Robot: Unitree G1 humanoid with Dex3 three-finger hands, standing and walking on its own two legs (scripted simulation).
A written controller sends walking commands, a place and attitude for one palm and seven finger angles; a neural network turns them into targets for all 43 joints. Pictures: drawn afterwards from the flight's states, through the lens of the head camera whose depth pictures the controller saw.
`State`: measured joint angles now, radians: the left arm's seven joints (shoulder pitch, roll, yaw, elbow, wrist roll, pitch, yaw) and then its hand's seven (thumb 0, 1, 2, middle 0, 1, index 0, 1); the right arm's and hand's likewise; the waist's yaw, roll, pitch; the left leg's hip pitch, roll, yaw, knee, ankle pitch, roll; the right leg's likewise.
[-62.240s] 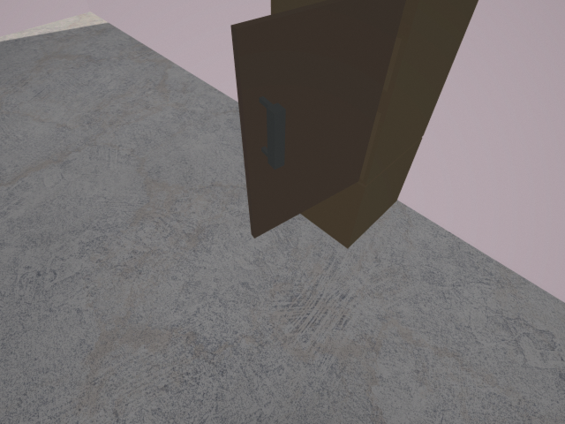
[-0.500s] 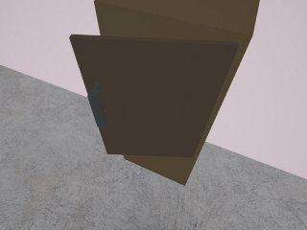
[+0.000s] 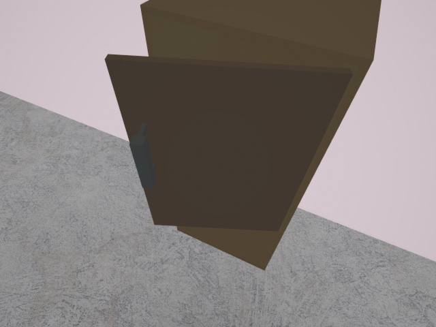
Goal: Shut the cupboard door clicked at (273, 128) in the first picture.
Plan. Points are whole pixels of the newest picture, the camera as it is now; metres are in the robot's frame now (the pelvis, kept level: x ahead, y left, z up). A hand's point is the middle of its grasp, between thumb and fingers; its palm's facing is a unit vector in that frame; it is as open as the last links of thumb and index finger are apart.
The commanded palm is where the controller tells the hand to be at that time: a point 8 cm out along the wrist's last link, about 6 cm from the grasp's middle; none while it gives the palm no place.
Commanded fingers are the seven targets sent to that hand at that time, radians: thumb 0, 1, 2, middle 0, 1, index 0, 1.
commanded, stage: look again from close up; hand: left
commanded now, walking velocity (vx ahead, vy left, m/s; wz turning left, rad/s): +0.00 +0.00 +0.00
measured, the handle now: (146, 156) +0.44 +0.19 +0.03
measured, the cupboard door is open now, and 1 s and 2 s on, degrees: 23 23 23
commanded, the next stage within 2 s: raise the hand and make a fist in 0.60 s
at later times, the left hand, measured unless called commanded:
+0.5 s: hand out of the picture +0.00 +0.23 -0.18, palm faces -0.04 -0.97 -0.25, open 7.3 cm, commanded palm none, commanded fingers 0.00 0.90 0.90 -0.20 -0.30 -0.20 -0.30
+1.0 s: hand (102, 309) +0.15 +0.20 -0.02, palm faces +0.04 -1.00 -0.05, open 6.7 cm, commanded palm +0.09 +0.27 -0.05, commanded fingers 0.00 0.90 0.90 -0.47 -0.60 -0.47 -0.60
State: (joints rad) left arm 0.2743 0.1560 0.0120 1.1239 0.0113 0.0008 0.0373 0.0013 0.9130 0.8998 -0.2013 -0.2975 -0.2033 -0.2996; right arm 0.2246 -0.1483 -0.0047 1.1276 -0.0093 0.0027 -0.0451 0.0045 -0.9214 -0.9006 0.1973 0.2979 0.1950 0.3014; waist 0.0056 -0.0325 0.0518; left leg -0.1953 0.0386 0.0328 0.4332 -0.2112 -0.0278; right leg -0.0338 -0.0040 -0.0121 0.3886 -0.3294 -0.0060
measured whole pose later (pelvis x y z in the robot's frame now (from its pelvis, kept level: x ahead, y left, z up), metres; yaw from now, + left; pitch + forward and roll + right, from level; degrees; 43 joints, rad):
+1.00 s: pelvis -0.07 +0.01 -0.07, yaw +0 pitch +10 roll +0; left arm 0.31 0.21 0.19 0.20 -0.25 -0.59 -0.26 0.00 0.91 0.90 -0.31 -0.42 -0.32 -0.42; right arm 0.18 -0.23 -0.06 0.64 0.01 -0.30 0.00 0.01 -0.91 -0.90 0.20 0.30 0.20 0.30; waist -0.01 -0.02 -0.14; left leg -0.82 0.05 0.02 1.00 -0.34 -0.01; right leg -0.70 -0.02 -0.03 1.05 -0.53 0.00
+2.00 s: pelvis -0.06 +0.04 -0.06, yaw +1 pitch +7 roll -4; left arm 0.39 0.27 0.14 -0.14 -0.28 -0.25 -0.23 0.02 0.90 0.90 -1.21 -1.40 -1.22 -1.40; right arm 0.23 -0.21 0.06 0.48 0.04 -0.20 -0.06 0.01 -0.90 -0.90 0.20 0.30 0.20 0.30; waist 0.03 0.04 -0.10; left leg -0.76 0.04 -0.02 1.00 -0.37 0.02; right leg -0.57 -0.01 -0.06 0.95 -0.50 0.03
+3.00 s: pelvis -0.06 +0.01 -0.05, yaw +1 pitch +6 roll -1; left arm 0.13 0.23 0.10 0.04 -0.26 -0.21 -0.21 0.02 0.90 0.90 -1.30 -1.50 -1.31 -1.50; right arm 0.24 -0.24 0.04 0.57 0.05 -0.22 -0.06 0.01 -0.90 -0.90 0.20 0.30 0.20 0.30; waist 0.02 0.06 -0.07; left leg -0.68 0.04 -0.01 0.91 -0.34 -0.01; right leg -0.52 -0.01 -0.06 0.92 -0.50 0.00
